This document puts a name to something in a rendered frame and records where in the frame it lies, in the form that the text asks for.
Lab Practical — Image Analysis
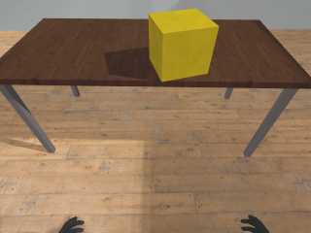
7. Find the left robot hand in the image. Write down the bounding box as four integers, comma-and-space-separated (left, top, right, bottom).
58, 216, 85, 233

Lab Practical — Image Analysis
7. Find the carton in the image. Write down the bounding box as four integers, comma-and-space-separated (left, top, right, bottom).
148, 8, 220, 82

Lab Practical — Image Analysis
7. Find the table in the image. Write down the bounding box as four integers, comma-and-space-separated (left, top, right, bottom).
0, 18, 311, 157

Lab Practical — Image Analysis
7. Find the right robot hand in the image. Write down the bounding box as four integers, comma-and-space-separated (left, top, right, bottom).
240, 215, 270, 233

